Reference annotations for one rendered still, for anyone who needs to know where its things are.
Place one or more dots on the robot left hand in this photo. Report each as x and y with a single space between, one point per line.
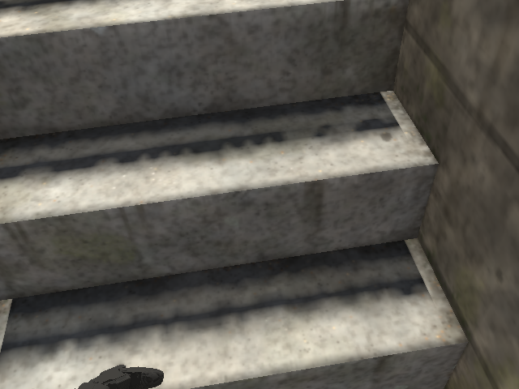
120 377

